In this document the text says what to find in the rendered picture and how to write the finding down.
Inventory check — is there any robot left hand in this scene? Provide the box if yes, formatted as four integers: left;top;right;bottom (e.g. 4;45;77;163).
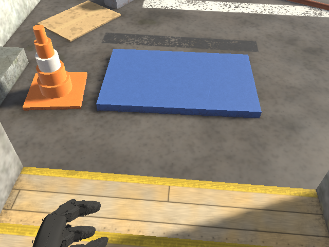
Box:
32;199;108;247

